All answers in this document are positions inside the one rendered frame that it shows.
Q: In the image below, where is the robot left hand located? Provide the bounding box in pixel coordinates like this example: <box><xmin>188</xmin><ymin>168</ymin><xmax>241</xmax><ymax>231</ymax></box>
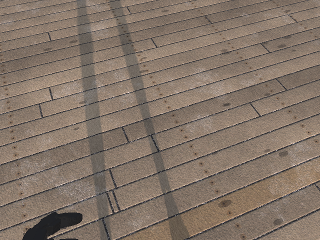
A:
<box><xmin>22</xmin><ymin>212</ymin><xmax>83</xmax><ymax>240</ymax></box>

